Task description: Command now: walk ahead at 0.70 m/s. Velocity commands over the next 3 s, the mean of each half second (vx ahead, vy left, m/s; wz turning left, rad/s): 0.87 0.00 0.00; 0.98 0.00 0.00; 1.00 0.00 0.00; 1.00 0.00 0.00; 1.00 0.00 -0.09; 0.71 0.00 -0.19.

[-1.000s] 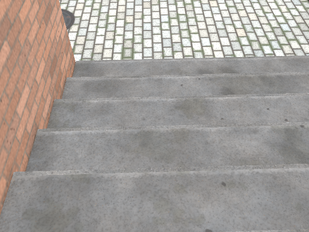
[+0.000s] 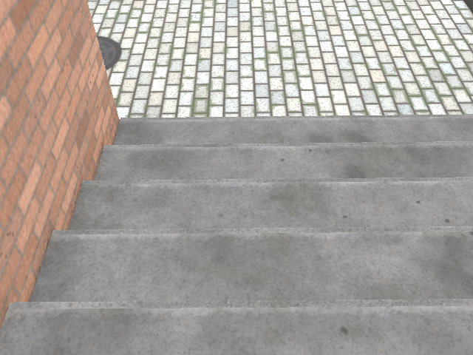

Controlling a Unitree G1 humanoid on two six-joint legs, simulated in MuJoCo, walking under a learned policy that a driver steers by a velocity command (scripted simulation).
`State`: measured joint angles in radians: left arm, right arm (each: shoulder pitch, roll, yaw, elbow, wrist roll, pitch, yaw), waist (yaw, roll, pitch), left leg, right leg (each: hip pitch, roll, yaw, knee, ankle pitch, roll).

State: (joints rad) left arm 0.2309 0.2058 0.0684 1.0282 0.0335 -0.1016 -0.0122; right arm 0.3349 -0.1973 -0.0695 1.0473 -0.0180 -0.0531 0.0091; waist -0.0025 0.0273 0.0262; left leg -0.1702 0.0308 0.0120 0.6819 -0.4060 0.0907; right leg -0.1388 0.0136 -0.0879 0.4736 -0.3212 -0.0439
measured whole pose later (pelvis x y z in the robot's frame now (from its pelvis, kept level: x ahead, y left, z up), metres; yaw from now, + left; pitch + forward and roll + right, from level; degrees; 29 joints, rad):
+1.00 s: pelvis +0.73 +0.06 -0.16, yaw +0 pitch -1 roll -4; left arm 0.50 0.23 0.06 1.07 0.01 -0.11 0.01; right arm 0.12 -0.26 -0.06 0.91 -0.04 -0.06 0.03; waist 0.02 0.03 0.04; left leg -0.66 0.11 -0.09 0.81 0.18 0.06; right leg -0.06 0.11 -0.09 0.66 -0.58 -0.07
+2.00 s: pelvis +1.69 +0.15 -0.52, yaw +0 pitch -1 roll -1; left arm 0.46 0.24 0.05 1.05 0.00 -0.07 0.04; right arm 0.12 -0.25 -0.05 0.89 -0.05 -0.09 0.03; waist 0.03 -0.01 0.04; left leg -0.36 0.00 0.09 0.63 -0.29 0.08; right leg -0.21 0.05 0.03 1.66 -0.63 -0.11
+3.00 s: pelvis +2.59 +0.14 -0.76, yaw -8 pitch +2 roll +2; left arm -0.09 0.26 0.04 0.74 -0.03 -0.11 0.01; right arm 0.45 -0.22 -0.05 1.05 0.02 -0.08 -0.02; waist -0.11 -0.02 0.07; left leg -0.14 -0.05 -0.07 0.44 -0.33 0.01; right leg -0.62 0.00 0.09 0.63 -0.03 0.03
